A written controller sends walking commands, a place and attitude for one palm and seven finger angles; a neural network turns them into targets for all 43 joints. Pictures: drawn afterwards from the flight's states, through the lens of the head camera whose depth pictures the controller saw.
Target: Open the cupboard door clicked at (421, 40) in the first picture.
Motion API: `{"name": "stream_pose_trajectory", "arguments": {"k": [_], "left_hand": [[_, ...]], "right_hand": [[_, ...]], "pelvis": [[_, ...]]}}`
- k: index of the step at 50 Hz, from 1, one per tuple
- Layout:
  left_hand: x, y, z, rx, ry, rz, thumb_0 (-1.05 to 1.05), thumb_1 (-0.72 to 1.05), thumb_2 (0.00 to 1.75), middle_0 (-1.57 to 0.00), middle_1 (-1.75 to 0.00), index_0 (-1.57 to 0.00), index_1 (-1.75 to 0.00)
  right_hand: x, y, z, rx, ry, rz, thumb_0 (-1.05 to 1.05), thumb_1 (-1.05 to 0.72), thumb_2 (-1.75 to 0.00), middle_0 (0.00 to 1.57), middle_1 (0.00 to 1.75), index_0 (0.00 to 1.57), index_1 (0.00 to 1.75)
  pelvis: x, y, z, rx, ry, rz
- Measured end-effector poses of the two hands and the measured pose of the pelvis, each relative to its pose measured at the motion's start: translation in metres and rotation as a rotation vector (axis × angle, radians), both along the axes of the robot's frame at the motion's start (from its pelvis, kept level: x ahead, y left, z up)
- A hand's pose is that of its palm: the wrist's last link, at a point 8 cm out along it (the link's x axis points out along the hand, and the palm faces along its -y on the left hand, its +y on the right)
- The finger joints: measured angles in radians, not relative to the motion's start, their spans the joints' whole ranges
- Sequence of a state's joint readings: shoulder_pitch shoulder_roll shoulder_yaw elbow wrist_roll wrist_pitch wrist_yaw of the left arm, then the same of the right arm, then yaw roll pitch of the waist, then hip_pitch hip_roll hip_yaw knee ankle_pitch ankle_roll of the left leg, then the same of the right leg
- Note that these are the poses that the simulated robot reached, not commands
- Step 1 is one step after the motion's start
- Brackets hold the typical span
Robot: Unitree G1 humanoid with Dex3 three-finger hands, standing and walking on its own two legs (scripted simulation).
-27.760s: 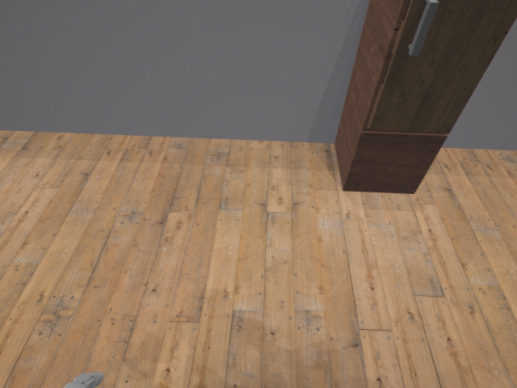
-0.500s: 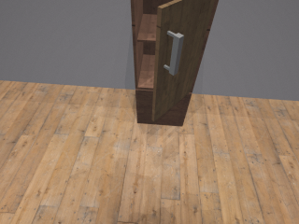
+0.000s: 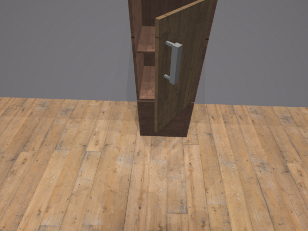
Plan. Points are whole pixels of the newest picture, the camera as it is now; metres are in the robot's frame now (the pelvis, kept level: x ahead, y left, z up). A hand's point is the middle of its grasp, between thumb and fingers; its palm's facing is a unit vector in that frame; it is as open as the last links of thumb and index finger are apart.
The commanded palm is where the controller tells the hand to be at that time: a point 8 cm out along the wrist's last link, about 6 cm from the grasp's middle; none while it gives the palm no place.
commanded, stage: let the arm hang, fingers relaxed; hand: left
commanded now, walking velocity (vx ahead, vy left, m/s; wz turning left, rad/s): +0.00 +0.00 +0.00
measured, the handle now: (171, 63) +0.68 -0.03 +0.08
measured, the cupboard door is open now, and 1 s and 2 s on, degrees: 50 50 50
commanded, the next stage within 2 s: look to check the result in 0.12 s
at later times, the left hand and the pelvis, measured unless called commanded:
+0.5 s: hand out of the picture +0.00 +0.17 -0.17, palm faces +0.05 -0.98 -0.20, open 7.4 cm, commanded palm none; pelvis +0.02 -0.01 +0.00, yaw +0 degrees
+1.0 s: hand out of the picture +0.04 +0.17 -0.17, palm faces +0.01 -0.98 -0.22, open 7.4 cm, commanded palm none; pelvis +0.03 -0.02 +0.00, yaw -3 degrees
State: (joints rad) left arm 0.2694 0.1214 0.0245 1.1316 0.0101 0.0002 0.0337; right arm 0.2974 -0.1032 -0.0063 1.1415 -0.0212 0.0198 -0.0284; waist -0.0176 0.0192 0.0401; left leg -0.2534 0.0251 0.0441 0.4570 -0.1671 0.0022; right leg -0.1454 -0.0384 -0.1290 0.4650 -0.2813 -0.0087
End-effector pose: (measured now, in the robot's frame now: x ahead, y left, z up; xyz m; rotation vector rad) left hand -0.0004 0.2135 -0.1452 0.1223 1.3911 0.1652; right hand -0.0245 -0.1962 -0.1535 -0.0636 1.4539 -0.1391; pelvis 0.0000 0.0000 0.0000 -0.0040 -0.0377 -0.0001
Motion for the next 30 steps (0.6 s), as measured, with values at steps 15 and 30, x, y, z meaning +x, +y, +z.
{"name": "stream_pose_trajectory", "arguments": {"k": [15, 30], "left_hand": [[-0.008, 0.005, 0.004, 0.019, 0.053, 0.017, 0.01, 0.91, 0.90, -0.20, -0.30, -0.20, -0.30], [0.005, -0.001, 0.006, 0.019, 0.049, 0.015, 0.01, 0.91, 0.90, -0.20, -0.30, -0.20, -0.30]], "right_hand": [[0.017, -0.019, 0.003, -0.031, 0.005, 0.023, 0.01, -0.91, -0.90, 0.20, 0.30, 0.20, 0.30], [0.042, -0.034, 0.004, -0.049, -0.015, 0.047, 0.01, -0.92, -0.90, 0.20, 0.30, 0.20, 0.30]], "pelvis": [[0.008, -0.005, 0.002, 0.000, 0.006, 0.006], [0.019, -0.011, 0.003, 0.004, 0.007, 0.007]]}}
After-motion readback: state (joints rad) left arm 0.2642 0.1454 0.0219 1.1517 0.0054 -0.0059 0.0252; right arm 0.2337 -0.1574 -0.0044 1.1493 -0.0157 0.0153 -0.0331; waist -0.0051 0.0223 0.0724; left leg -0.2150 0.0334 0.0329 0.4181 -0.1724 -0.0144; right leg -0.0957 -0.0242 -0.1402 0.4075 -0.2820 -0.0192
